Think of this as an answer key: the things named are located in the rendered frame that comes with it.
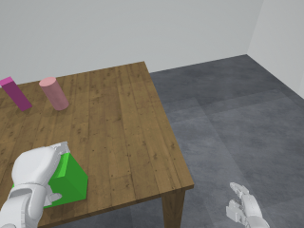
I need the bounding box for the table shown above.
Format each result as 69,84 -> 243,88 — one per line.
0,61 -> 195,228

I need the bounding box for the robot left forearm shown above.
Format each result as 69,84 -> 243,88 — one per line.
0,182 -> 48,228

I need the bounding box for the robot right forearm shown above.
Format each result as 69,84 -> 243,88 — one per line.
244,216 -> 270,228

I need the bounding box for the sponge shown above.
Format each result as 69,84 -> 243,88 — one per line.
11,152 -> 88,209

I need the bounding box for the right robot hand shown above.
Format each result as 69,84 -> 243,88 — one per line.
226,182 -> 263,225

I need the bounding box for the left robot hand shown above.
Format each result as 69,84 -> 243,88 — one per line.
11,141 -> 70,207

